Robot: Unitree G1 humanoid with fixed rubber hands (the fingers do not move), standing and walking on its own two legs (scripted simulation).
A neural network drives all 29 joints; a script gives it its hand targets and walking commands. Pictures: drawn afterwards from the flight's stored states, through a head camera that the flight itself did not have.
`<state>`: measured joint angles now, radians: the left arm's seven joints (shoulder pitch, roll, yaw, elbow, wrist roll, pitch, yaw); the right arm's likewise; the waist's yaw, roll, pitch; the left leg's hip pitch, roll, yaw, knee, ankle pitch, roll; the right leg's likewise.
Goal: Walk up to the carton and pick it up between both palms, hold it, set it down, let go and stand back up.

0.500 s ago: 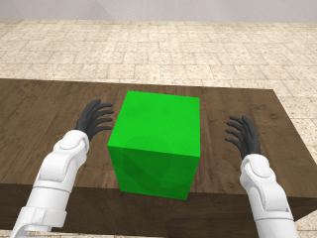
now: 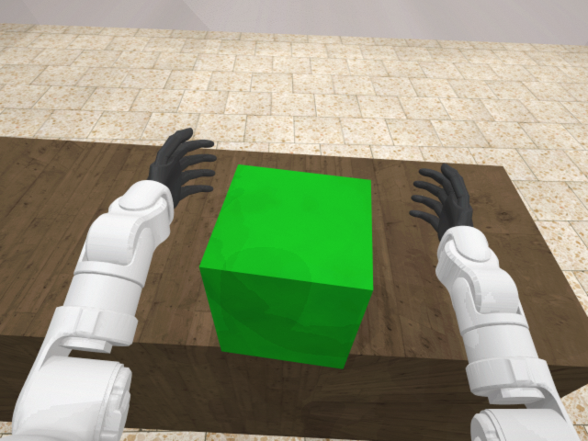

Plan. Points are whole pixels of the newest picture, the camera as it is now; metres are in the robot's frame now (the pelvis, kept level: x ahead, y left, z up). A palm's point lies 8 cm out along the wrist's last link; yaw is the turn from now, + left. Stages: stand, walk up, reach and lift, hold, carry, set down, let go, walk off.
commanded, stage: reach and lift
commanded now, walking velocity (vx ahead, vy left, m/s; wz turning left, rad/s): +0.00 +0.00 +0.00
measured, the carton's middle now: (292, 270) +0.38 +0.01 -0.01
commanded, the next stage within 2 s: none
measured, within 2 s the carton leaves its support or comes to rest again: neither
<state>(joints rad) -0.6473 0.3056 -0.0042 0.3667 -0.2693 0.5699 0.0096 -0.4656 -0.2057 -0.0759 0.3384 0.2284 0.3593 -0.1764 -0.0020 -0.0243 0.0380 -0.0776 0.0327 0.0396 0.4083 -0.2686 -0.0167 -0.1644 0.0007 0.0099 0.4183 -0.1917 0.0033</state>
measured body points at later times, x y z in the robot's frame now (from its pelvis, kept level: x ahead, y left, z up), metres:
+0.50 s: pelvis -0.01 +0.01 +0.00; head +0.00 +0.02 +0.45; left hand +0.38 +0.22 +0.05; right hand +0.35 -0.21 +0.03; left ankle -0.03 +0.13 -0.74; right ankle +0.02 -0.12 -0.74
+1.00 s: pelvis +0.00 +0.02 -0.01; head +0.06 +0.02 +0.43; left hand +0.42 +0.19 +0.02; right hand +0.38 -0.19 -0.01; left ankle -0.03 +0.13 -0.74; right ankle +0.02 -0.12 -0.74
